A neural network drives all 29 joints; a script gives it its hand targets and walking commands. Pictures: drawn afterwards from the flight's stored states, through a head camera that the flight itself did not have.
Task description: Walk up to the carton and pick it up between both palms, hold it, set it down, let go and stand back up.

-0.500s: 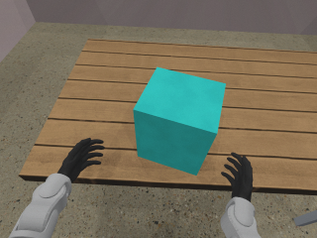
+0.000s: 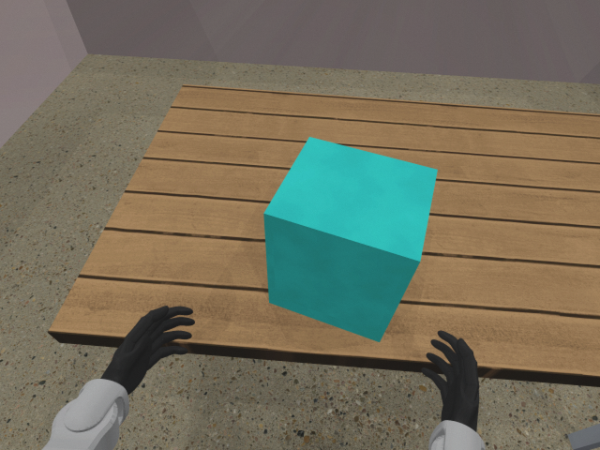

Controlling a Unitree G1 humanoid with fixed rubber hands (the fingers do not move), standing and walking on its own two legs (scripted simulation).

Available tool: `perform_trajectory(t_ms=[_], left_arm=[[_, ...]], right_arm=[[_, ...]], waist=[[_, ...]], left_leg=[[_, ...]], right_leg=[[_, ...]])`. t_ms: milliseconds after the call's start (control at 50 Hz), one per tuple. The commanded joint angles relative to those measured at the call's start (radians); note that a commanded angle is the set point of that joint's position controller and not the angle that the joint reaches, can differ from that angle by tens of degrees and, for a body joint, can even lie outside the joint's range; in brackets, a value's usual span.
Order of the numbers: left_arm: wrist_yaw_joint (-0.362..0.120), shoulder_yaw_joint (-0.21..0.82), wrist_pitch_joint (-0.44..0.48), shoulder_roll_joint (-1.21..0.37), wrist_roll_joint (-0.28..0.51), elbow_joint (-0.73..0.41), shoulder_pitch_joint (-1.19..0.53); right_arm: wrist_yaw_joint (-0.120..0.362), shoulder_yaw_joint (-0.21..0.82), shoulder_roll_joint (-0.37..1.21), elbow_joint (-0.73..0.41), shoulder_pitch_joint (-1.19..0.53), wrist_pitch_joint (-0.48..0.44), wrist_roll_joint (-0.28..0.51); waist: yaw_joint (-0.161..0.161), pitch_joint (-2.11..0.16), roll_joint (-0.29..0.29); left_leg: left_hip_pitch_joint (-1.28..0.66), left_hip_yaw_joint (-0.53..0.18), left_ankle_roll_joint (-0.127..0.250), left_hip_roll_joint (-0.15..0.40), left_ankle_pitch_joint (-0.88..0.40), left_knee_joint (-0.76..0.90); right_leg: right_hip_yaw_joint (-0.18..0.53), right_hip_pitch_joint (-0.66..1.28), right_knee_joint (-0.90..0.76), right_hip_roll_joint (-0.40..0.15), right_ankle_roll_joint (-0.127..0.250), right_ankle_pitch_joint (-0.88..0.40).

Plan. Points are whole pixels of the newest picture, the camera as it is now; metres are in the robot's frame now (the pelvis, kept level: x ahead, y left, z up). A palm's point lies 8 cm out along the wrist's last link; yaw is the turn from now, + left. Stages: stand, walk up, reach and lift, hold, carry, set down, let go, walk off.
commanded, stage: set down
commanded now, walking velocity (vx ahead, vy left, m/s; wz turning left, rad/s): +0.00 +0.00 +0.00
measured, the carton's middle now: (345, 242) +0.43 -0.07 +0.01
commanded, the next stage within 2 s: let go in 1.30 s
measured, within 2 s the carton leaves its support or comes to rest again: neither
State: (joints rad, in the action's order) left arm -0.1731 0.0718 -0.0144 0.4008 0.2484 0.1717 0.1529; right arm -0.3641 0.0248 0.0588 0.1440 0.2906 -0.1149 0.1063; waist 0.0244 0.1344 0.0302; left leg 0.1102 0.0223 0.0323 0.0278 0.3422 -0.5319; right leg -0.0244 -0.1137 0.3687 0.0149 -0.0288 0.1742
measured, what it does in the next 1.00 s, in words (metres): stands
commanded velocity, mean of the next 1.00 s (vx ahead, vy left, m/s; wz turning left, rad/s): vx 0.00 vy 0.00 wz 0.00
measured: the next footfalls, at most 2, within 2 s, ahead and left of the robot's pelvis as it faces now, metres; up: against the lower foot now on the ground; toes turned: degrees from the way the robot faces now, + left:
none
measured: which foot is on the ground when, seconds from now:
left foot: down 0.00-1.00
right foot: down 0.00-1.00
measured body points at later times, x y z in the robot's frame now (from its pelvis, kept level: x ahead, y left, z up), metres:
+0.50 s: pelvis +0.00 +0.00 +0.00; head +0.00 +0.00 +0.45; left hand +0.21 +0.21 -0.03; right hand +0.19 -0.20 -0.04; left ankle -0.03 +0.09 -0.74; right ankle +0.02 -0.14 -0.74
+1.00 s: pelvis +0.01 -0.02 +0.00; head +0.00 -0.02 +0.45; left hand +0.18 +0.20 -0.06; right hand +0.17 -0.23 -0.07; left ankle -0.03 +0.09 -0.74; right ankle +0.02 -0.14 -0.74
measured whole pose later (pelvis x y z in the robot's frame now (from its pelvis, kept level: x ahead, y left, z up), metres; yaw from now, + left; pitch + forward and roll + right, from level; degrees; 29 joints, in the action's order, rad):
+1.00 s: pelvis +0.01 -0.02 +0.00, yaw -1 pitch -6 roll -1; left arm -0.07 0.07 -0.02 0.27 0.11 0.44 0.24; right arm -0.10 -0.04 -0.08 0.57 0.24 -0.19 0.02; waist -0.01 0.09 0.03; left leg 0.02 0.04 0.01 0.03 0.30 -0.43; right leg 0.00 -0.08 0.37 0.02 0.00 0.19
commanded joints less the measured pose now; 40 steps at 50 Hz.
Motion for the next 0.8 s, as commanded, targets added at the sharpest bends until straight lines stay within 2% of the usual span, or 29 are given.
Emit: perform_trajectory(t_ms=[0,40,80,100,120,160,200,220,240,260,280,300,380,420,440,460,480,500,560,580,600,700,720,780], left_arm=[[0.004,-0.088,0.079,0.179,0.018,-0.189,-0.151],[0.007,-0.088,0.088,0.161,-0.003,-0.192,-0.102],[0.011,-0.087,0.082,0.154,-0.012,-0.131,-0.139],[0.013,-0.078,0.088,0.155,-0.003,-0.151,-0.132],[0.020,-0.074,0.094,0.145,-0.006,-0.156,-0.097],[0.023,-0.068,0.102,0.147,0.006,-0.149,-0.102],[0.027,-0.061,0.095,0.130,-0.009,-0.137,-0.083],[0.025,-0.073,0.095,0.141,-0.005,-0.113,-0.111],[0.022,-0.067,0.098,0.144,0.002,-0.112,-0.093],[0.025,-0.074,0.102,0.133,-0.016,-0.123,-0.055],[0.028,-0.067,0.100,0.128,-0.022,-0.109,-0.078],[0.023,-0.073,0.099,0.137,-0.013,-0.107,-0.059],[0.037,-0.061,0.082,0.095,-0.039,-0.049,-0.058],[0.040,-0.065,0.074,0.090,-0.048,-0.035,-0.057],[0.038,-0.065,0.077,0.097,-0.045,-0.044,-0.065],[0.046,-0.063,0.076,0.078,-0.062,-0.033,-0.061],[0.042,-0.061,0.079,0.082,-0.055,-0.033,-0.068],[0.045,-0.063,0.078,0.074,-0.060,-0.020,-0.050],[0.050,-0.075,0.081,0.066,-0.079,0.011,-0.037],[0.050,-0.067,0.079,0.063,-0.076,0.030,-0.038],[0.055,-0.069,0.076,0.056,-0.090,0.033,-0.037],[0.073,-0.075,0.075,0.054,-0.096,0.030,-0.047],[0.078,-0.064,0.072,0.044,-0.104,0.032,-0.040],[0.081,-0.070,0.071,0.040,-0.106,0.059,-0.037]], right_arm=[[0.019,0.004,-0.013,-0.218,-0.094,-0.079,-0.015],[0.030,0.015,-0.012,-0.181,-0.043,-0.087,-0.010],[0.046,-0.002,-0.033,-0.129,-0.095,-0.076,-0.017],[0.053,-0.009,-0.030,-0.147,-0.081,-0.079,-0.021],[0.062,-0.012,-0.038,-0.142,-0.061,-0.087,-0.030],[0.067,-0.020,-0.038,-0.138,-0.076,-0.097,-0.034],[0.078,-0.027,-0.051,-0.085,-0.071,-0.101,-0.036],[0.084,-0.018,-0.055,-0.083,-0.099,-0.099,-0.035],[0.082,-0.019,-0.043,-0.075,-0.074,-0.097,-0.033],[0.090,-0.018,-0.048,-0.055,-0.038,-0.102,-0.027],[0.098,-0.031,-0.062,-0.044,-0.081,-0.104,-0.031],[0.094,-0.032,-0.052,-0.059,-0.065,-0.106,-0.036],[0.124,-0.041,-0.093,0.018,-0.101,-0.105,-0.042],[0.136,-0.041,-0.104,0.035,-0.103,-0.106,-0.040],[0.136,-0.051,-0.101,0.028,-0.108,-0.110,-0.043],[0.148,-0.046,-0.112,0.067,-0.110,-0.113,-0.048],[0.148,-0.058,-0.105,0.071,-0.107,-0.117,-0.048],[0.157,-0.048,-0.114,0.079,-0.109,-0.120,-0.047],[0.171,-0.041,-0.115,0.087,-0.100,-0.122,-0.044],[0.172,-0.047,-0.116,0.097,-0.106,-0.121,-0.054],[0.178,-0.051,-0.130,0.113,-0.108,-0.121,-0.055],[0.212,-0.064,-0.154,0.144,-0.117,-0.135,-0.060],[0.216,-0.069,-0.155,0.168,-0.110,-0.135,-0.060],[0.226,-0.070,-0.160,0.190,-0.116,-0.136,-0.067]], waist=[[0.000,-0.214,0.096],[-0.007,-0.200,0.117],[-0.009,-0.180,0.122],[0.003,-0.187,0.107],[-0.005,-0.192,0.101],[-0.001,-0.211,0.095],[0.007,-0.195,0.104],[-0.005,-0.206,0.086],[0.007,-0.193,0.073],[-0.007,-0.185,0.097],[-0.007,-0.180,0.098],[0.002,-0.176,0.069],[-0.012,-0.150,0.089],[-0.009,-0.167,0.082],[0.004,-0.183,0.062],[-0.009,-0.175,0.073],[0.009,-0.164,0.058],[-0.008,-0.149,0.053],[-0.023,-0.144,0.050],[-0.018,-0.132,0.042],[-0.025,-0.135,0.057],[-0.025,-0.152,0.047],[-0.021,-0.134,0.063],[-0.017,-0.144,0.028]], left_leg=[[0.056,-0.043,-0.089,0.042,-0.401,0.101],[0.039,-0.043,-0.095,0.043,-0.435,0.101],[0.072,-0.038,-0.092,0.041,-0.357,0.122],[0.085,-0.034,-0.083,0.041,-0.319,0.130],[0.086,-0.038,-0.087,0.046,-0.330,0.137],[0.089,-0.031,-0.084,0.044,-0.344,0.124],[0.073,-0.035,-0.092,0.045,-0.388,0.124],[0.091,-0.022,-0.082,0.033,-0.361,0.126],[0.088,-0.022,-0.078,0.034,-0.344,0.132],[0.071,-0.023,-0.085,0.039,-0.371,0.139],[0.081,-0.025,-0.088,0.039,-0.370,0.141],[0.077,-0.017,-0.082,0.032,-0.372,0.137],[0.065,-0.017,-0.094,0.031,-0.377,0.151],[0.051,-0.010,-0.091,0.030,-0.395,0.150],[0.049,-0.006,-0.089,0.026,-0.388,0.150],[0.050,-0.008,-0.093,0.028,-0.394,0.156],[0.053,-0.005,-0.089,0.028,-0.388,0.157],[0.047,-0.007,-0.088,0.027,-0.396,0.162],[0.077,0.011,-0.077,0.016,-0.348,0.179],[0.077,0.013,-0.077,0.017,-0.333,0.185],[0.082,0.017,-0.079,0.019,-0.320,0.191],[0.056,0.029,-0.079,0.009,-0.348,0.182],[0.060,0.026,-0.082,0.011,-0.354,0.187],[0.061,0.033,-0.070,0.005,-0.323,0.190]], right_leg=[[0.044,0.130,-0.010,-0.023,0.074,-0.173],[0.045,0.125,-0.014,-0.022,0.081,-0.173],[0.048,0.127,-0.014,-0.019,0.084,-0.111],[0.047,0.135,-0.011,-0.021,0.083,-0.108],[0.044,0.148,-0.003,-0.018,0.080,-0.118],[0.047,0.148,0.004,-0.016,0.081,-0.126],[0.040,0.143,0.004,-0.010,0.081,-0.152],[0.048,0.152,-0.002,-0.014,0.078,-0.132],[0.052,0.160,-0.003,-0.019,0.078,-0.140],[0.047,0.159,-0.004,-0.016,0.083,-0.143],[0.044,0.158,-0.007,-0.011,0.081,-0.120],[0.055,0.175,-0.011,-0.017,0.078,-0.148],[0.043,0.145,-0.018,-0.007,0.086,-0.118],[0.044,0.156,-0.021,-0.005,0.084,-0.133],[0.045,0.167,-0.021,-0.009,0.075,-0.151],[0.037,0.155,-0.016,-0.005,0.078,-0.148],[0.042,0.161,-0.024,-0.008,0.076,-0.144],[0.041,0.155,-0.025,-0.005,0.078,-0.146],[0.046,0.179,-0.028,-0.012,0.079,-0.136],[0.049,0.178,-0.032,-0.012,0.079,-0.129],[0.043,0.177,-0.027,-0.009,0.080,-0.111],[0.041,0.163,-0.031,-0.007,0.075,-0.126],[0.040,0.161,-0.031,-0.005,0.079,-0.135],[0.043,0.161,-0.036,-0.012,0.068,-0.135]])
